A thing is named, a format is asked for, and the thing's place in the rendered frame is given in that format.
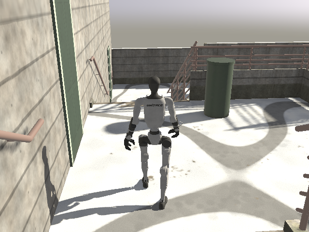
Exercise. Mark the robot left hand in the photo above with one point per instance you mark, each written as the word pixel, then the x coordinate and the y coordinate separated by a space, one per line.
pixel 126 143

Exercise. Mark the right robot forearm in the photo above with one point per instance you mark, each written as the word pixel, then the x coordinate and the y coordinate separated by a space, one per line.
pixel 176 125

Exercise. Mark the robot thigh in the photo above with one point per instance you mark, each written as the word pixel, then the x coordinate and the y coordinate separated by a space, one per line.
pixel 143 143
pixel 166 151

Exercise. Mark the robot right hand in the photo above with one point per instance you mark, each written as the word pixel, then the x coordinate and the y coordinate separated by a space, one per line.
pixel 172 131

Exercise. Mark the right robot upper arm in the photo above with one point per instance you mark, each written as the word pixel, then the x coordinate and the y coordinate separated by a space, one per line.
pixel 171 108

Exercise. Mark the left robot upper arm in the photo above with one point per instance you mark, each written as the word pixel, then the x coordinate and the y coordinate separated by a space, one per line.
pixel 136 110

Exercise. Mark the left robot forearm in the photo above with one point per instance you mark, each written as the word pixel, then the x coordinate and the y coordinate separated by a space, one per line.
pixel 130 130

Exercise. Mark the left robot thigh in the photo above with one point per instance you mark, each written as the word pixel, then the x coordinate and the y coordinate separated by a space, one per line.
pixel 143 143

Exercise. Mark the right robot thigh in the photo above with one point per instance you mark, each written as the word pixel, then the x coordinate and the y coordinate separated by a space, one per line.
pixel 166 151

